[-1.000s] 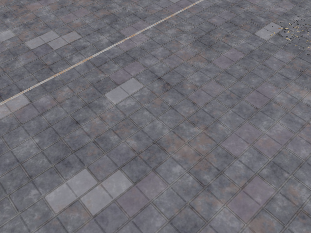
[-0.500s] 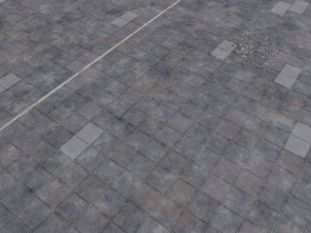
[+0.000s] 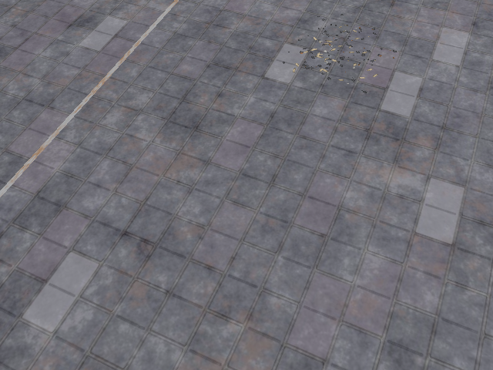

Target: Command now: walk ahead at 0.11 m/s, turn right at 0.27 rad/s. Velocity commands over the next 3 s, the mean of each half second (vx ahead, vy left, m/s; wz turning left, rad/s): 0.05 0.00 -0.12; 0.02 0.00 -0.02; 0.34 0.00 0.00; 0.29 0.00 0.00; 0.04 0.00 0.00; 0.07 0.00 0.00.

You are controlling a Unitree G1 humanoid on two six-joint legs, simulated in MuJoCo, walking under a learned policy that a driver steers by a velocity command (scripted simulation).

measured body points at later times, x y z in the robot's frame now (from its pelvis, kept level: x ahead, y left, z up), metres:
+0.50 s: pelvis +0.09 +0.05 -0.01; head +0.10 +0.05 +0.44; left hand +0.19 +0.31 -0.14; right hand +0.23 -0.21 -0.12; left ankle +0.12 +0.16 -0.74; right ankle +0.04 -0.07 -0.74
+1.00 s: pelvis +0.08 +0.06 -0.01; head +0.09 +0.06 +0.44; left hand +0.13 +0.31 -0.15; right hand +0.17 -0.21 -0.14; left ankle +0.12 +0.16 -0.74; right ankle +0.04 -0.07 -0.74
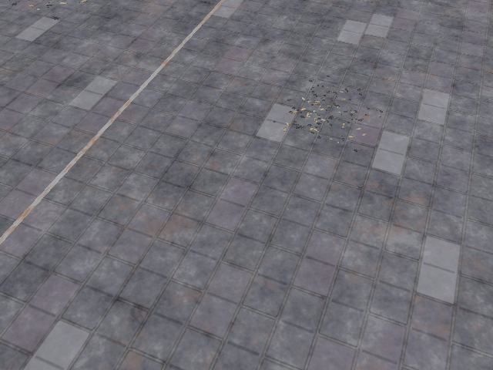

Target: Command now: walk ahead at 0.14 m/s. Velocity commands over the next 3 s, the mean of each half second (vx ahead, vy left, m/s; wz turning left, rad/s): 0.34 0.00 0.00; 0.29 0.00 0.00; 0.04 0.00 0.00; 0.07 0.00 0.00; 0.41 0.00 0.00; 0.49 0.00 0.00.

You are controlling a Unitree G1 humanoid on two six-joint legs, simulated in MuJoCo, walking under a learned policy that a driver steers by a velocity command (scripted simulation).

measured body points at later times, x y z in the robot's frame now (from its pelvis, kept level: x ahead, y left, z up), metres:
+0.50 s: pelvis +0.14 +0.02 +0.01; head +0.15 +0.03 +0.46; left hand +0.28 +0.28 -0.11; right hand +0.09 -0.22 -0.14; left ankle +0.04 +0.11 -0.74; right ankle +0.23 -0.13 -0.67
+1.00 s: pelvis +0.35 -0.04 +0.00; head +0.38 -0.04 +0.45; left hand +0.43 +0.22 -0.13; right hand +0.44 -0.30 -0.13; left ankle +0.41 +0.12 -0.70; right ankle +0.41 -0.12 -0.74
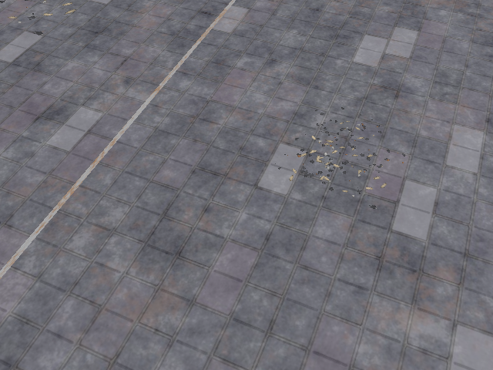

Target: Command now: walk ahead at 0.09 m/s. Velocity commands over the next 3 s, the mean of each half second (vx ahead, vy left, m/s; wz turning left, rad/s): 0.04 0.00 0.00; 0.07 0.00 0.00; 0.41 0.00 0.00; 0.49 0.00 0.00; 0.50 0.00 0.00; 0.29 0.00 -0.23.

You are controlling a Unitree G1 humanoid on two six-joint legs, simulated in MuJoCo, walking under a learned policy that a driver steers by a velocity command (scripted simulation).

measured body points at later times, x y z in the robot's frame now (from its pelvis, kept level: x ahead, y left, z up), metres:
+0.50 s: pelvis +0.07 +0.03 +0.00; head +0.09 +0.03 +0.45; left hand +0.14 +0.29 -0.15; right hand +0.14 -0.23 -0.15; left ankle +0.07 +0.15 -0.74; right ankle +0.06 -0.08 -0.74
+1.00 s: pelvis +0.09 +0.04 -0.01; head +0.09 +0.05 +0.44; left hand +0.09 +0.30 -0.16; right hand +0.13 -0.22 -0.15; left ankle +0.07 +0.14 -0.71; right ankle +0.06 -0.08 -0.74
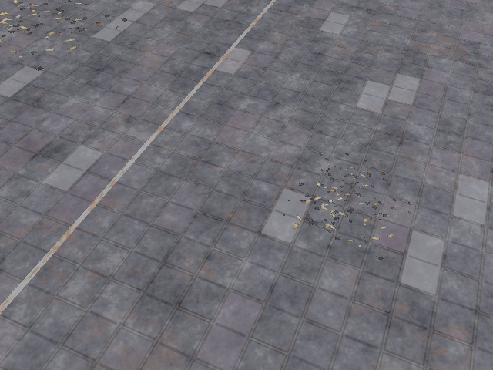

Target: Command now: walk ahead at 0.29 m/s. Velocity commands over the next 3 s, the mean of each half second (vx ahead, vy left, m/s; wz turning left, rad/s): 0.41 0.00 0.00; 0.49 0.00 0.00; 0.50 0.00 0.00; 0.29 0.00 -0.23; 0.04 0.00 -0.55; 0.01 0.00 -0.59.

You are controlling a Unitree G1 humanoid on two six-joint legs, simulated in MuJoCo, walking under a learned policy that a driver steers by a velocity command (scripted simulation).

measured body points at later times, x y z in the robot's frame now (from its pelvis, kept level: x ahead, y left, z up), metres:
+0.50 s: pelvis +0.19 +0.03 +0.00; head +0.22 +0.03 +0.45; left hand +0.42 +0.24 -0.11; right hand +0.08 -0.21 -0.14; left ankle +0.03 +0.13 -0.73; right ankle +0.39 -0.11 -0.70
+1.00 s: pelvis +0.48 +0.00 +0.01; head +0.50 +0.00 +0.46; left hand +0.45 +0.25 -0.14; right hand +0.68 -0.25 -0.10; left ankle +0.69 +0.16 -0.68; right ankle +0.40 -0.10 -0.73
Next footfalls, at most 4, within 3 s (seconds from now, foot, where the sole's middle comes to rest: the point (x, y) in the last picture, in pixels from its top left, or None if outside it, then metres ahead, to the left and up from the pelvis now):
0.58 right None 0.44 -0.10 -0.77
1.14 left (210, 296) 0.76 0.14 -0.77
1.68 right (284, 217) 1.07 -0.10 -0.77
2.20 left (225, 201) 1.14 0.11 -0.77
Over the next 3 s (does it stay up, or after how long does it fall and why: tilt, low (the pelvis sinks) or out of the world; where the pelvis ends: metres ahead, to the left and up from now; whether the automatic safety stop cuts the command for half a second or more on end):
stays up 1.03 -0.03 0.01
